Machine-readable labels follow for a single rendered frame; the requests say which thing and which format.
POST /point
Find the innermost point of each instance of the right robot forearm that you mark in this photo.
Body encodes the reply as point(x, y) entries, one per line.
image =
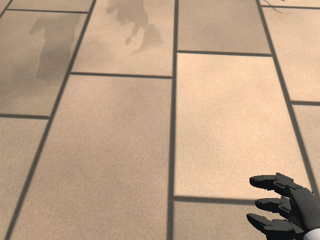
point(312, 235)

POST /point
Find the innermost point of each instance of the robot right hand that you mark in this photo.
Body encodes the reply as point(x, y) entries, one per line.
point(301, 210)

